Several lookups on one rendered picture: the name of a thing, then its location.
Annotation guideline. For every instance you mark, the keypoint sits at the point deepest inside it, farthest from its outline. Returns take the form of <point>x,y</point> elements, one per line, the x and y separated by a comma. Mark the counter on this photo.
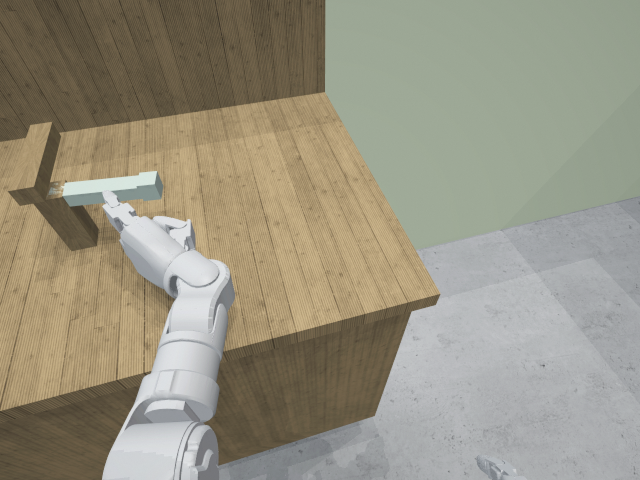
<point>226,100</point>

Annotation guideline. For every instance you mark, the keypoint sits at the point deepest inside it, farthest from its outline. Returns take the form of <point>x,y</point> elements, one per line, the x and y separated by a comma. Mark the robot left forearm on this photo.
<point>182,384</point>

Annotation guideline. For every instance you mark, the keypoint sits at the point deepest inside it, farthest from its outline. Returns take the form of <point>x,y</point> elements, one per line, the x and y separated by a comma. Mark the robot left upper arm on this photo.
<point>185,450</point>

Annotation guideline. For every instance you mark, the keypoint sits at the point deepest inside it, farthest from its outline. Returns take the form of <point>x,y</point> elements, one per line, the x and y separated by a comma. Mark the robot right hand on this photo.
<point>496,469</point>

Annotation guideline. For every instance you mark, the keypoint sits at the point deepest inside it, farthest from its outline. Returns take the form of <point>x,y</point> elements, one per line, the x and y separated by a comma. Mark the robot left hand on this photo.
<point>151,245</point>

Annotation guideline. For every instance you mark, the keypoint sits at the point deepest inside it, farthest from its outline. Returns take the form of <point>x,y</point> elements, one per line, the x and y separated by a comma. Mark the tap lever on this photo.
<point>147,186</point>

